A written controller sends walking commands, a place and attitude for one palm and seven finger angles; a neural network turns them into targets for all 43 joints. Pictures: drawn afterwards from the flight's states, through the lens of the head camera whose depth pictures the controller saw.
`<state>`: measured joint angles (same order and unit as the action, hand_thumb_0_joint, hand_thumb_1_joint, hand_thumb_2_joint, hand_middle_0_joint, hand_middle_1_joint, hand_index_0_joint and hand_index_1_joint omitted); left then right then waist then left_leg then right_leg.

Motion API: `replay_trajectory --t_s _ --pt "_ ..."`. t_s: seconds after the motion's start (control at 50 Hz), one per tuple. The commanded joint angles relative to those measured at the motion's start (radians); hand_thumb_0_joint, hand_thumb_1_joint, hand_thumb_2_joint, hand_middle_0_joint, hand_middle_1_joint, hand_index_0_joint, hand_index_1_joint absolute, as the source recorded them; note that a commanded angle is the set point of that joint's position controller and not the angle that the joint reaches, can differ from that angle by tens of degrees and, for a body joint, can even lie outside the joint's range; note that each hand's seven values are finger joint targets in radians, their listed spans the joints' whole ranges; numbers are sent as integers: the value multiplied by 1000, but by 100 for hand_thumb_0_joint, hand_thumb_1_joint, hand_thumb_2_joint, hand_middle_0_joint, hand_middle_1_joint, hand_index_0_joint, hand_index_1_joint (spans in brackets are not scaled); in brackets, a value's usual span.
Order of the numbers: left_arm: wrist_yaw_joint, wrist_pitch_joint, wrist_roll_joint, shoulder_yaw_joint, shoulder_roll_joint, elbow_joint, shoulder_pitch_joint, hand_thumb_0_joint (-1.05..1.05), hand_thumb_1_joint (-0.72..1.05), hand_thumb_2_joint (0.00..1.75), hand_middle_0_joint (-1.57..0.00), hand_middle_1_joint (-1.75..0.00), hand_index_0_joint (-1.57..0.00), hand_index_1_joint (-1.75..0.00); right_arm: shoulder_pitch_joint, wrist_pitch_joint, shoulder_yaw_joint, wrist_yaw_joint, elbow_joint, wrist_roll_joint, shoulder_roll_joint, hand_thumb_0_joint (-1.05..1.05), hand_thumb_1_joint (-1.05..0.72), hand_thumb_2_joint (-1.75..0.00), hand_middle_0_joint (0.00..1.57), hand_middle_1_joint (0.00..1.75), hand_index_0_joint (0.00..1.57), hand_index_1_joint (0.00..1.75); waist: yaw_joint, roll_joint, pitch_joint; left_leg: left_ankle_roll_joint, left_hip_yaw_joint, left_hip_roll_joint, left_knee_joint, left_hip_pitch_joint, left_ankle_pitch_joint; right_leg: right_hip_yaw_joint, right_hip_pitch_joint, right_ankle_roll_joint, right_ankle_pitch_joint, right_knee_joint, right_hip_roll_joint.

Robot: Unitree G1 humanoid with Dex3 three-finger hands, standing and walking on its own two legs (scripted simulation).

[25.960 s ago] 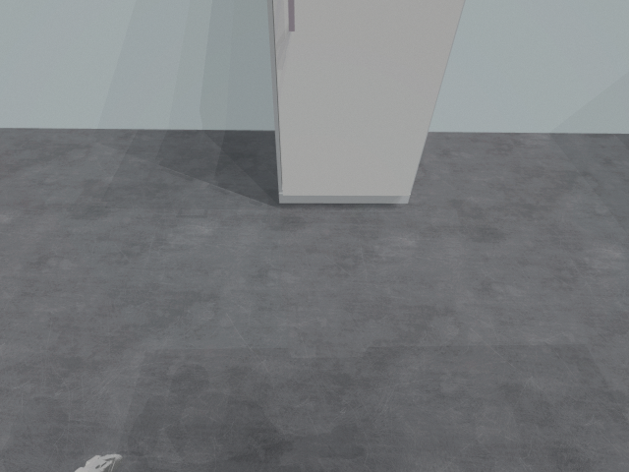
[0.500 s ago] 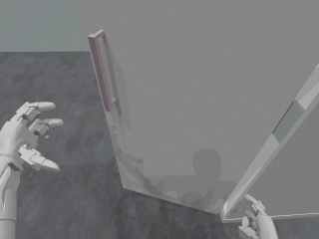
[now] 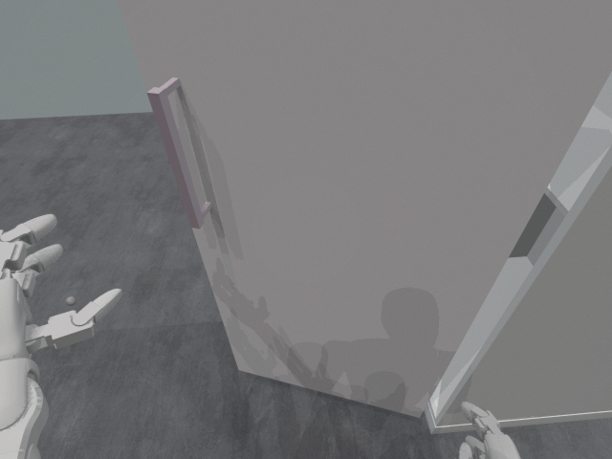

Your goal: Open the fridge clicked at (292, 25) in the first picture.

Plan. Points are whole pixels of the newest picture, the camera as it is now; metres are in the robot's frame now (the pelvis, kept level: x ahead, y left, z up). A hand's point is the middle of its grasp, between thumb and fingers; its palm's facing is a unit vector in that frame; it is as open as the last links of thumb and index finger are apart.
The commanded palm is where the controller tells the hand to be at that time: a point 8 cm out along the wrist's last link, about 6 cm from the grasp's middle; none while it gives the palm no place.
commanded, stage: draw the hand back to the body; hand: left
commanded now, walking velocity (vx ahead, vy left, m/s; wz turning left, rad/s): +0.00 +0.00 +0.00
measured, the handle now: (186, 160) +0.49 +0.26 +0.15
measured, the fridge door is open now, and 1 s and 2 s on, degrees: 71 71 71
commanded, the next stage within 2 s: step back with the hand held close in 0.62 s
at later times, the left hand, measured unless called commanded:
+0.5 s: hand (86, 324) +0.19 +0.25 +0.16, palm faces +0.51 -0.79 -0.34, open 7.5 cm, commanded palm +0.14 +0.28 +0.17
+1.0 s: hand (76, 333) +0.18 +0.26 +0.15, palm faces +0.38 -0.80 -0.46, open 7.4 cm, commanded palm +0.13 +0.31 +0.17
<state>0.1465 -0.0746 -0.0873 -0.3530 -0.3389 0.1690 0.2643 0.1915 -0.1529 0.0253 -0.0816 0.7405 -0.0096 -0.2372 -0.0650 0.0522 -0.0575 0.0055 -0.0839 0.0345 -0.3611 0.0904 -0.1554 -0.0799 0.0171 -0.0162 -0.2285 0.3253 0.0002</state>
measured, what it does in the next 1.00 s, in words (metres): stands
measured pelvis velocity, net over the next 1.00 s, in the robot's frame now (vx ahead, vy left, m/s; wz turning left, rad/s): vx -0.01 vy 0.01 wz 0.00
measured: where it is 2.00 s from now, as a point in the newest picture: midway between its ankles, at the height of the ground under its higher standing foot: outside the picture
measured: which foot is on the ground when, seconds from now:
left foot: down 0.00-1.00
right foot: down 0.00-1.00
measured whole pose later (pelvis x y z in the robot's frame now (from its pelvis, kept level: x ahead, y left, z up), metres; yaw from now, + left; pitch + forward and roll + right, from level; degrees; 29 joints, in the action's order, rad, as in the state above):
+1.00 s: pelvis -0.01 +0.01 -0.01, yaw +0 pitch -2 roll -1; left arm 0.13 -0.11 -0.07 -0.34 -0.40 0.45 0.53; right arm 0.17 -0.05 0.01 -0.10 0.61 0.01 -0.24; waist -0.02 0.05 -0.02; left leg 0.02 -0.08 0.04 -0.52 0.28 -0.20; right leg -0.08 -0.18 -0.01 -0.28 0.49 0.01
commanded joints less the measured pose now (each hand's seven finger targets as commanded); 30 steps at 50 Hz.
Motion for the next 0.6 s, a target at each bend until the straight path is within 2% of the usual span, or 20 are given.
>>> replay_trajectory --t_s 0.0,0.02,0.08,0.12,0.14,0.18,0.22,0.28,0.32,0.34,0.42,0.48,0.52,0.58 --pt "3 -77 -3 -121 -217 239 -45 0 50 71 -21 -53 -21 -53 -166 -46 -58 -12 -184 6 -117 0 -90 -90 20 30 20 30 -14 -34 91 12 41 -14 40 -61 96 56 -78 4 126 -68 -14" --pt "0 -79 -2 -131 -228 248 -24 0 54 73 -21 -51 -21 -51 -172 -45 -62 -13 -186 7 -122 0 -90 -90 20 30 20 30 -17 -22 84 13 40 -14 34 -59 104 62 -76 3 142 -68 -10" --pt "-1 -93 -2 -118 -211 313 10 0 65 78 -21 -45 -21 -45 -166 -46 -61 -12 -193 6 -111 0 -90 -90 20 30 20 30 -14 27 94 14 29 -17 23 -71 109 64 -83 7 148 -66 -7" --pt "-3 -96 0 -116 -211 336 46 0 72 81 -21 -41 -21 -41 -165 -50 -66 -13 -193 6 -113 0 -90 -90 20 30 20 30 -12 12 75 17 27 -16 12 -69 127 68 -91 9 180 -65 -4" --pt "-3 -97 -1 -112 -202 346 69 0 75 83 -21 -38 -21 -38 -162 -51 -65 -13 -196 3 -109 0 -90 -90 20 30 20 30 -11 -22 75 21 24 -17 9 -69 139 65 -90 13 203 -60 -3" --pt "-4 -105 -1 -105 -197 393 86 0 83 87 -20 -34 -20 -34 -159 -53 -67 -13 -202 3 -106 0 -90 -90 20 30 20 30 -10 -13 102 22 20 -19 1 -82 152 69 -84 16 224 -53 -2" --pt "-5 -104 2 -102 -194 402 113 0 90 90 -20 -30 -20 -30 -161 -56 -68 -14 -199 2 -107 0 -90 -90 20 30 20 30 -10 2 78 23 17 -18 -5 -80 153 70 -98 16 229 -57 -1" --pt "-4 -105 -4 -110 -194 376 87 0 90 90 -20 -30 -20 -30 -157 -51 -67 -18 -192 3 -101 0 -90 -90 20 30 20 30 -4 -32 50 25 13 -18 -6 -75 128 74 -118 21 206 -66 0" --pt "-5 -105 -3 -112 -197 360 62 0 90 90 -20 -30 -20 -30 -157 -48 -67 -23 -184 3 -102 0 -90 -90 20 30 20 30 -1 -11 34 26 12 -19 -6 -78 116 79 -129 21 195 -77 4" --pt "-6 -105 -5 -107 -190 361 61 0 90 90 -20 -30 -20 -30 -158 -48 -64 -23 -187 3 -99 0 -90 -90 20 30 20 30 -2 -22 38 26 14 -18 -2 -79 110 75 -125 22 185 -75 4" --pt "-8 -107 -3 -96 -184 370 52 0 90 90 -20 -30 -20 -30 -162 -51 -61 -26 -187 1 -99 0 -90 -90 20 30 20 30 -7 -2 66 27 18 -21 1 -92 126 75 -104 20 200 -70 4" --pt "-8 -105 -4 -90 -177 375 59 0 90 90 -20 -30 -20 -30 -168 -52 -58 -25 -190 0 -93 0 -90 -90 20 30 20 30 -8 -23 62 27 19 -20 4 -94 137 68 -104 22 212 -66 -1" --pt "-8 -103 -1 -98 -188 383 56 0 90 90 -20 -30 -20 -30 -170 -53 -59 -25 -189 -1 -96 0 -90 -90 20 30 20 30 -11 9 67 25 21 -20 7 -96 131 70 -100 19 199 -67 0" --pt "-9 -101 -6 -104 -187 372 71 0 90 90 -20 -30 -20 -30 -171 -49 -56 -24 -192 -2 -90 0 -90 -90 20 30 20 30 -13 -35 59 26 22 -19 8 -87 130 65 -100 23 201 -66 0"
